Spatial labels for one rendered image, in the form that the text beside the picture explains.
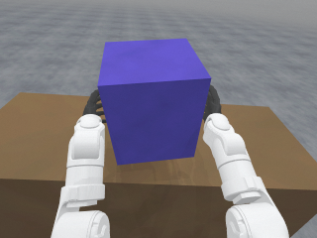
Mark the robot left upper arm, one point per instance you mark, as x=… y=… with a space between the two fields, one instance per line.
x=82 y=224

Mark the robot right upper arm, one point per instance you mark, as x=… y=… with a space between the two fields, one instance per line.
x=254 y=220

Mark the right robot hand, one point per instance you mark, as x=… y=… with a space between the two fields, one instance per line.
x=212 y=103

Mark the left robot hand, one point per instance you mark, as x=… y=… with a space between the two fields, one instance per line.
x=91 y=106

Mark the carton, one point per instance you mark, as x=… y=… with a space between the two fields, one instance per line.
x=153 y=94

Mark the pedestal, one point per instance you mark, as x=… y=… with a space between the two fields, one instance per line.
x=177 y=198

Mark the robot right forearm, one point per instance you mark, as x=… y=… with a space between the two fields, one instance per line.
x=240 y=183

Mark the robot left forearm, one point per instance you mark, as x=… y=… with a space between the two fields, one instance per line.
x=85 y=162

